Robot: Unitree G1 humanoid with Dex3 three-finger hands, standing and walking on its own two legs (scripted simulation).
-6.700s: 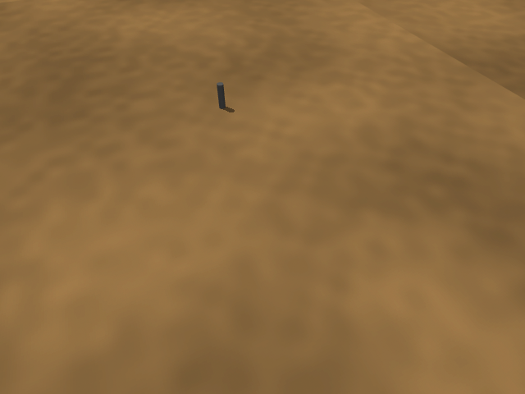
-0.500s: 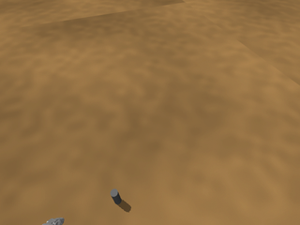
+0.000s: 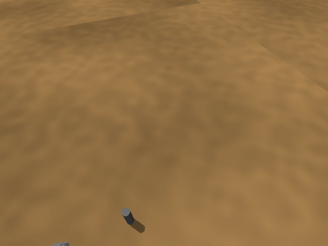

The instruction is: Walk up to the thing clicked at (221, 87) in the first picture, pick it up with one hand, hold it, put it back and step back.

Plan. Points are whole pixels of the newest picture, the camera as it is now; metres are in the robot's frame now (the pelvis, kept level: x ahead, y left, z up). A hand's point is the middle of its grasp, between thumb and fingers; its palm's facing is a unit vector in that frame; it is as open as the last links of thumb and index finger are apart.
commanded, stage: walk up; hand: left
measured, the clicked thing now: (128, 216) +0.36 +0.21 -0.69
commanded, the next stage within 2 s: stand in 0.04 s
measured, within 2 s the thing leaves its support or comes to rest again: neither
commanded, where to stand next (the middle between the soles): +0.01 +0.00 m, yaw +2 degrees
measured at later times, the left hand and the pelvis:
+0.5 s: hand out of the picture +0.07 +0.25 -0.14, palm faces -0.02 -0.94 -0.34, open 7.4 cm; pelvis -0.02 +0.00 +0.01, yaw +1 degrees
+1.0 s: hand out of the picture +0.04 +0.26 -0.15, palm faces -0.02 -0.94 -0.33, open 7.4 cm; pelvis -0.02 +0.00 +0.01, yaw +1 degrees
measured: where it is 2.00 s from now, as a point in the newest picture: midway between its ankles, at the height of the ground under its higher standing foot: outside the picture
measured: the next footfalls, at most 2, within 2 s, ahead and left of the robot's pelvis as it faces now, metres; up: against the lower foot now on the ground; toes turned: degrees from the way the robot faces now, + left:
none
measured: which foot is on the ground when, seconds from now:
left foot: down 0.00-1.00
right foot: down 0.00-1.00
